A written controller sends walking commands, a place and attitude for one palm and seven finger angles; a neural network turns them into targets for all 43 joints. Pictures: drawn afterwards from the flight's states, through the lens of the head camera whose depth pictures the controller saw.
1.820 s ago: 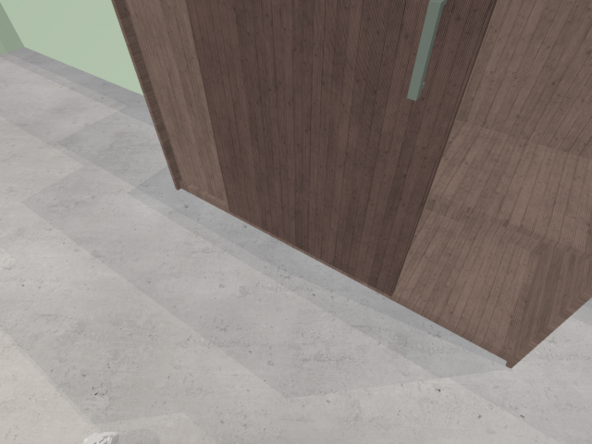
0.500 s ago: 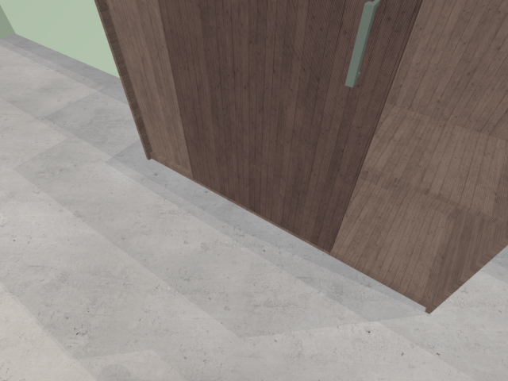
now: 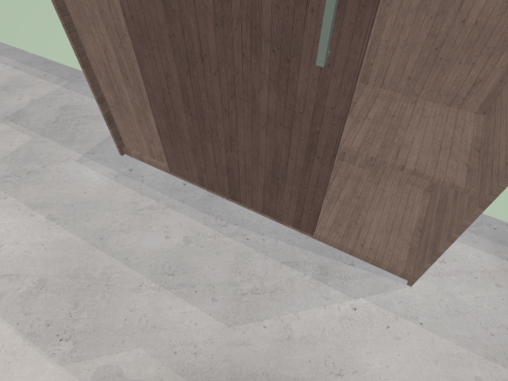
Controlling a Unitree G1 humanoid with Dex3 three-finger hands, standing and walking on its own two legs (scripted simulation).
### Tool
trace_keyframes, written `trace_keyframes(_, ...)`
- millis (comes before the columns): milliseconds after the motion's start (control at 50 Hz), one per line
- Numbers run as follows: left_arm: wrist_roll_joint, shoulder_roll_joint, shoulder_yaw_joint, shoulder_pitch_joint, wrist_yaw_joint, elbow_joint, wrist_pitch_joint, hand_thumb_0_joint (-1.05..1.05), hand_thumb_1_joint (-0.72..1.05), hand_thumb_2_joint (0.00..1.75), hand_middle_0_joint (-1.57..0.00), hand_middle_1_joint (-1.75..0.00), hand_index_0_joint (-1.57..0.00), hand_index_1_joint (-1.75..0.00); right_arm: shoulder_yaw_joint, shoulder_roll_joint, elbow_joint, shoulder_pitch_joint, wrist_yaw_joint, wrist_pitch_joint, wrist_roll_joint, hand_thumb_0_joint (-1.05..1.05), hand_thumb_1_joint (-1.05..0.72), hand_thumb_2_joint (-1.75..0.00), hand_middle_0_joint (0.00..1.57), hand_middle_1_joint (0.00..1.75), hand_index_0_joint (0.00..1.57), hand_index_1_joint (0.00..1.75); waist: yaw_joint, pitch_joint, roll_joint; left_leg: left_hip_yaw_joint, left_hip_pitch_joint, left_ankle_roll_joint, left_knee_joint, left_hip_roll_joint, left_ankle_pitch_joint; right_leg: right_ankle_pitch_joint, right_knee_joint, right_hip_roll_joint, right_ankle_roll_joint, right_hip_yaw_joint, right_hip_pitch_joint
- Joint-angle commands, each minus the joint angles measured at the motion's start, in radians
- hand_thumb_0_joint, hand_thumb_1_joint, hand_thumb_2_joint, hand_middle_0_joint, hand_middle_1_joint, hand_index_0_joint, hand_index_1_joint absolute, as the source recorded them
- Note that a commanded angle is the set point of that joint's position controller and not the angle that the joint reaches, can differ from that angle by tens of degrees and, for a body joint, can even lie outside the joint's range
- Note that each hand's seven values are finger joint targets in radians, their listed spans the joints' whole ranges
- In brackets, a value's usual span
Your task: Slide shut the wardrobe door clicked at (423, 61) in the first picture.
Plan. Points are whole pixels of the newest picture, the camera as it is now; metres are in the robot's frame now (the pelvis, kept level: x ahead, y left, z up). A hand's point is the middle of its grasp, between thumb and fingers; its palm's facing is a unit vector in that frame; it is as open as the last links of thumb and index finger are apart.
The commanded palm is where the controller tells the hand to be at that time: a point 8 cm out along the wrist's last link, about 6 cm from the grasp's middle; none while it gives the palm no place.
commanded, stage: turn to face it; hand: left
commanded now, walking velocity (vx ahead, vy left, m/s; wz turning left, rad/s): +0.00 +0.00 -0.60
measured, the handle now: (330, 22) +0.84 -0.12 +0.19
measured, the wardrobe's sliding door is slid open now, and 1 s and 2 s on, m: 0.43 0.43 0.43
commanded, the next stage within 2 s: take the last steps up to it in 0.66 s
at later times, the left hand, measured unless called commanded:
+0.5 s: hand out of the picture +0.06 +0.21 -0.16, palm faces -0.15 -0.96 -0.25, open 7.4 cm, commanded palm none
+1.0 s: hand out of the picture +0.10 +0.17 -0.16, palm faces -0.37 -0.91 -0.20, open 7.4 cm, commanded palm none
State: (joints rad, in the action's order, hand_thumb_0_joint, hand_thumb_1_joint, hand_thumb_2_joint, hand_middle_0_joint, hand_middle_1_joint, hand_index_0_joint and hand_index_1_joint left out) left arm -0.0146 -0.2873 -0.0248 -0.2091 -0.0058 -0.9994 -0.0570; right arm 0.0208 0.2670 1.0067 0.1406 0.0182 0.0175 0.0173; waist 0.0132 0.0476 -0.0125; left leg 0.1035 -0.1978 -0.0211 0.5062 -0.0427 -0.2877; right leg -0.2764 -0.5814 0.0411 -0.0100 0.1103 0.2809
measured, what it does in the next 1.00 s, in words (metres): steps on the spot, turning right: left foot, then right foot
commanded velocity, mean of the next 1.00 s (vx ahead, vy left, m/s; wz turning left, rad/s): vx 0.08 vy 0.02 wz -0.29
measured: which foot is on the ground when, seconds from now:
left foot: down 0.00-0.10, up 0.12-0.52, down 0.54-0.86, up 0.88-1.00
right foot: down 0.00-0.54, up 0.56-0.84, down 0.86-1.00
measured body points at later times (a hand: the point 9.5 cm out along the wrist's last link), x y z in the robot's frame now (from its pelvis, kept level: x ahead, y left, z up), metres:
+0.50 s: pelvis -0.03 +0.01 +0.00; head +0.00 +0.01 +0.45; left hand +0.07 +0.26 -0.14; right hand +0.03 -0.26 -0.13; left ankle -0.01 +0.15 -0.72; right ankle +0.01 -0.10 -0.73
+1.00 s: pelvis -0.02 +0.03 +0.00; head -0.03 +0.02 +0.45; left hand +0.12 +0.22 -0.14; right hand -0.14 -0.20 -0.15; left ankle +0.03 +0.13 -0.68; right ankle -0.08 -0.09 -0.73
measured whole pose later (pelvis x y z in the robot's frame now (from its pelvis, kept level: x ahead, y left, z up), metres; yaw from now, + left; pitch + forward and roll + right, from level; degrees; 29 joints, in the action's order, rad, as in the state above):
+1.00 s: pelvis -0.02 +0.03 +0.00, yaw -24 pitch -1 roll -1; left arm -0.03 -0.16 -0.03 -0.29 0.00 -0.98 0.01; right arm 0.05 0.23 1.06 0.35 -0.01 0.04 0.03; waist -0.01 -0.01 0.03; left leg 0.09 -0.42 -0.01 0.95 -0.08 -0.42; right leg -0.28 -0.48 -0.02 -0.01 -0.03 0.19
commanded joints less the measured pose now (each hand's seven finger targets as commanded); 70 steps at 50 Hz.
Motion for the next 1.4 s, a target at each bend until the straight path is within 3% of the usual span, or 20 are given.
trace_keyframes(0,-0.005,-0.092,-0.043,-0.043,-0.004,0.103,0.014,0.00,0.90,0.90,-0.20,-0.30,-0.20,-0.30,0.067,0.195,-0.097,-0.019,0.015,-0.017,-0.002,0.00,-0.90,-0.90,0.20,0.30,0.20,0.30,0.017,-0.052,0.194,-0.171,-0.019,0.140,-0.121,-0.293,0.222,-0.091,-0.212,-0.034,0.015,-0.076,0.067)
trace_keyframes(40,-0.007,-0.081,-0.054,-0.103,-0.008,0.103,0.020,0.00,0.90,0.90,-0.20,-0.30,-0.20,-0.30,0.071,0.182,-0.118,-0.049,0.013,-0.016,0.001,0.00,-0.90,-0.90,0.20,0.30,0.20,0.30,0.049,-0.048,0.151,-0.097,-0.093,0.118,0.011,-0.274,0.264,-0.070,-0.113,-0.064,0.008,-0.084,-0.031)
trace_keyframes(60,-0.015,-0.123,-0.065,-0.157,-0.005,0.095,0.031,0.00,0.90,0.90,-0.20,-0.30,-0.20,-0.30,0.070,0.159,-0.131,-0.056,0.011,-0.007,-0.003,0.00,-0.90,-0.90,0.20,0.30,0.20,0.30,0.076,-0.055,-0.020,-0.005,-0.171,0.041,0.229,-0.171,0.135,0.164,0.064,-0.122,-0.022,0.042,-0.092)
trace_keyframes(80,-0.024,-0.222,-0.086,-0.171,0.012,0.106,0.044,0.00,0.90,0.90,-0.20,-0.30,-0.20,-0.30,0.056,0.068,-0.163,-0.032,0.007,-0.003,-0.009,0.00,-0.90,-0.90,0.20,0.30,0.20,0.30,0.060,-0.052,-0.352,0.045,-0.387,-0.039,0.507,0.014,-0.264,0.353,0.254,-0.364,-0.113,0.463,-0.139)
trace_keyframes(100,-0.005,-0.209,-0.085,-0.201,0.025,0.104,0.045,0.00,0.90,0.90,-0.20,-0.30,-0.20,-0.30,0.056,0.100,-0.164,-0.058,0.013,0.008,-0.007,0.00,-0.90,-0.90,0.20,0.30,0.20,0.30,0.084,-0.073,-0.303,-0.133,-0.354,-0.028,0.609,0.017,-0.297,0.332,0.333,-0.365,-0.136,0.535,-0.082)
trace_keyframes(160,-0.004,-0.139,-0.075,-0.052,0.027,0.146,0.044,0.00,0.90,0.90,-0.20,-0.30,-0.20,-0.30,0.064,0.082,-0.131,-0.015,0.005,0.000,-0.005,0.00,-0.90,-0.90,0.20,0.30,0.20,0.30,0.001,-0.058,-0.085,-0.149,-0.346,-0.035,0.633,-0.029,-0.120,0.225,0.266,-0.268,-0.182,0.355,-0.060)
trace_keyframes(460,-0.011,-0.127,-0.093,-0.034,0.021,0.156,0.024,0.00,0.90,0.90,-0.20,-0.30,-0.20,-0.30,0.056,0.039,-0.122,0.124,0.023,-0.023,-0.021,0.00,-0.90,-0.90,0.20,0.30,0.20,0.30,-0.031,-0.128,-0.134,-0.103,0.041,0.004,-0.043,0.060,-0.005,0.143,0.238,-0.135,-0.099,0.368,0.053)
trace_keyframes(480,-0.006,-0.106,-0.088,-0.018,0.019,0.168,0.022,0.00,0.90,0.90,-0.20,-0.30,-0.20,-0.30,0.059,0.063,-0.114,0.170,0.028,-0.030,-0.020,0.00,-0.90,-0.90,0.20,0.30,0.20,0.30,-0.054,-0.129,-0.081,-0.137,0.160,0.025,-0.124,0.015,0.003,0.040,0.193,-0.085,-0.060,0.323,0.160)
trace_keyframes(520,-0.003,-0.030,-0.077,-0.014,0.004,0.202,0.020,0.00,0.90,0.90,-0.20,-0.30,-0.20,-0.30,0.079,0.199,-0.148,0.147,0.029,-0.029,0.004,0.00,-0.90,-0.90,0.20,0.30,0.20,0.30,-0.048,-0.042,0.285,-0.542,0.136,0.170,-0.336,-0.373,-0.140,-0.235,-0.230,0.093,0.033,0.022,0.406)
trace_keyframes(600,-0.017,-0.043,-0.089,-0.078,-0.014,0.140,0.011,0.00,0.90,0.90,-0.20,-0.30,-0.20,-0.30,0.044,0.102,-0.179,-0.025,0.026,-0.033,0.011,0.00,-0.90,-0.90,0.20,0.30,0.20,0.30,0.043,0.016,0.157,-0.261,-0.150,0.168,-0.278,-0.226,0.034,-0.100,-0.572,-0.015,0.059,-0.045,0.255)
trace_keyframes(720,-0.005,0.011,-0.045,0.029,-0.014,0.160,0.023,0.00,0.90,0.90,-0.20,-0.30,-0.20,-0.30,0.056,0.124,-0.091,0.163,0.022,-0.028,0.014,0.00,-0.90,-0.90,0.20,0.30,0.20,0.30,-0.049,-0.028,0.209,-0.171,0.061,0.176,-0.133,-0.244,0.470,-0.154,-0.158,-0.037,0.049,-0.165,0.137)
trace_keyframes(780,-0.006,0.012,-0.045,-0.062,-0.011,0.115,0.042,0.00,0.90,0.90,-0.20,-0.30,-0.20,-0.30,0.053,0.128,-0.062,0.180,0.014,-0.023,0.009,0.00,-0.90,-0.90,0.20,0.30,0.20,0.30,-0.008,-0.086,0.163,-0.131,-0.010,0.121,-0.041,-0.208,0.293,0.002,0.109,-0.021,0.027,-0.189,-0.101)
trace_keyframes(800,-0.010,-0.028,-0.050,-0.112,-0.007,0.092,0.053,0.00,0.90,0.90,-0.20,-0.30,-0.20,-0.30,0.046,0.099,-0.057,0.181,0.006,-0.025,0.002,0.00,-0.90,-0.90,0.20,0.30,0.20,0.30,0.012,-0.107,0.083,-0.084,-0.108,0.074,0.043,-0.157,0.092,0.029,0.197,-0.074,0.006,-0.121,-0.238)
trace_keyframes(840,-0.008,-0.174,-0.074,-0.227,0.010,0.059,0.064,0.00,0.90,0.90,-0.20,-0.30,-0.20,-0.30,0.028,0.037,-0.115,0.102,-0.005,-0.028,0.004,0.00,-0.90,-0.90,0.20,0.30,0.20,0.30,0.089,-0.061,-0.223,-0.019,-0.445,0.000,0.384,-0.025,-0.345,-0.187,0.382,-0.438,-0.182,0.367,-0.312)
trace_keyframes(1120,-0.016,-0.058,-0.072,-0.087,0.016,0.002,0.084,0.00,0.90,0.90,-0.20,-0.30,-0.20,-0.30,0.046,-0.036,0.007,0.363,-0.033,-0.049,0.005,0.00,-0.90,-0.90,0.20,0.30,0.20,0.30,-0.080,0.035,-0.048,0.047,0.086,-0.001,0.037,0.001,-0.022,-0.321,0.242,-0.239,-0.086,-0.038,0.167)
trace_keyframes(1140,-0.012,-0.011,-0.063,-0.103,0.010,0.005,0.075,0.00,0.90,0.90,-0.20,-0.30,-0.20,-0.30,0.054,0.009,0.036,0.449,-0.020,-0.055,0.009,0.00,-0.90,-0.90,0.20,0.30,0.20,0.30,-0.101,0.019,0.131,-0.052,0.155,0.012,-0.075,-0.047,-0.170,-0.293,0.031,-0.166,-0.063,-0.097,0.221)
trace_keyframes(1160,-0.003,0.066,-0.052,-0.112,0.003,0.028,0.068,0.00,0.90,0.90,-0.20,-0.30,-0.20,-0.30,0.075,0.106,0.051,0.533,-0.009,-0.061,0.021,0.00,-0.90,-0.90,0.20,0.30,0.20,0.30,-0.119,0.025,0.404,-0.421,0.175,0.087,-0.281,-0.282,-0.456,-0.311,-0.320,-0.038,-0.013,-0.226,0.367)
trace_keyframes(1180,-0.008,0.071,-0.048,-0.049,0.001,0.069,0.077,0.00,0.90,0.90,-0.20,-0.30,-0.20,-0.30,0.072,0.129,0.049,0.540,0.002,-0.060,0.022,0.00,-0.90,-0.90,0.20,0.30,0.20,0.30,-0.119,0.052,0.362,-0.631,0.102,0.159,-0.432,-0.364,-0.616,-0.290,-0.495,-0.035,-0.023,-0.174,0.434)
trace_keyframes(1260,-0.022,0.074,-0.052,-0.087,-0.018,0.000,0.081,0.00,0.90,0.90,-0.20,-0.30,-0.20,-0.30,0.028,-0.009,0.027,0.307,0.013,-0.086,0.005,0.00,-0.90,-0.90,0.20,0.30,0.20,0.30,-0.012,0.082,0.093,-0.339,-0.065,0.147,-0.403,-0.255,-0.279,0.002,-0.629,-0.150,-0.012,-0.132,0.372)
trace_keyframes(1380,-0.020,0.095,-0.045,-0.053,-0.014,0.001,0.073,0.00,0.90,0.90,-0.20,-0.30,-0.20,-0.30,0.027,-0.043,0.093,0.395,0.020,-0.104,-0.001,0.00,-0.90,-0.90,0.20,0.30,0.20,0.30,-0.030,0.036,0.058,-0.192,0.133,0.192,-0.376,-0.230,0.087,0.067,-0.437,-0.165,0.026,-0.164,0.415)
